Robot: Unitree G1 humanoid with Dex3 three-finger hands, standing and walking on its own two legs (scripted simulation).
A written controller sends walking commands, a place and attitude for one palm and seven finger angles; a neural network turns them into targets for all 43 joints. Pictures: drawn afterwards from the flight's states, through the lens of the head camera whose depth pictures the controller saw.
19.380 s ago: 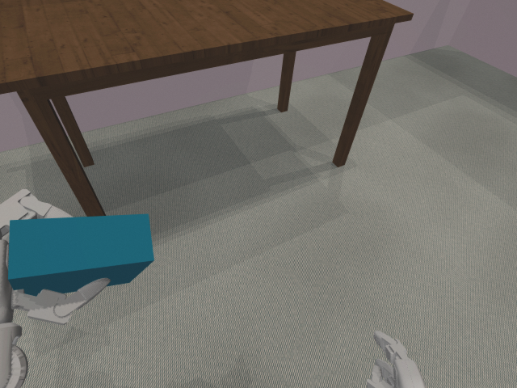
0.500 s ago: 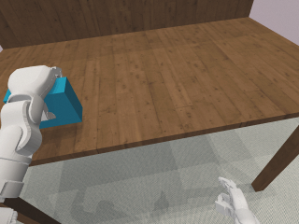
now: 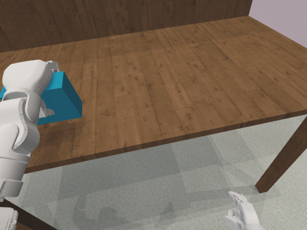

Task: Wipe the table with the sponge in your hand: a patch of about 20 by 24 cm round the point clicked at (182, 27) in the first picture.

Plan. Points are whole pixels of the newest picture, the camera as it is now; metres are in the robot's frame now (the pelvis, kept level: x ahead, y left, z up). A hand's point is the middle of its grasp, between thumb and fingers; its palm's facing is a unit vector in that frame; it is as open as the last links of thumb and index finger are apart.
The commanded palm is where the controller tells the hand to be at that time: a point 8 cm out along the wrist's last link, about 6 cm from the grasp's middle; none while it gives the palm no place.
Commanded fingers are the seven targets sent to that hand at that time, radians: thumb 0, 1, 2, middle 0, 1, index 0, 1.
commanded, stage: move the sponge above the wiping area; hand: left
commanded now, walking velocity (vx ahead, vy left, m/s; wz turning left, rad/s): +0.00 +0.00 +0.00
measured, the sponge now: (50, 105) +0.34 +0.32 +0.17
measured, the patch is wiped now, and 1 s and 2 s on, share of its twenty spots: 0.00 0.00 0.00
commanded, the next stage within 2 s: lower the sponge onto the table in 1.84 s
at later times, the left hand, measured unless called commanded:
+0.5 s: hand (37, 91) +0.33 +0.33 +0.22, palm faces +0.17 +0.06 -0.98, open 9.5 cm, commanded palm +0.29 +0.33 +0.27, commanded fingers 0.00 0.10 1.30 -1.20 -1.60 -1.20 -1.60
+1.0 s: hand (33, 88) +0.33 +0.33 +0.23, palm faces +0.24 +0.05 -0.97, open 9.5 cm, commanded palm +0.28 +0.33 +0.27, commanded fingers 0.00 0.10 1.30 -1.20 -1.60 -1.20 -1.60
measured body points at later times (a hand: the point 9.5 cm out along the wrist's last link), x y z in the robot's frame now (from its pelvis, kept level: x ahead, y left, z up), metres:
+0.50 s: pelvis +0.00 +0.00 +0.00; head -0.01 -0.03 +0.45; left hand +0.32 +0.32 +0.28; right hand +0.23 -0.21 -0.09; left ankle +0.01 +0.11 -0.74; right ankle +0.01 -0.11 -0.74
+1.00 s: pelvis +0.00 +0.00 +0.00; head +0.00 -0.03 +0.45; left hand +0.31 +0.32 +0.28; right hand +0.23 -0.20 -0.10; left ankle +0.01 +0.11 -0.74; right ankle +0.01 -0.11 -0.74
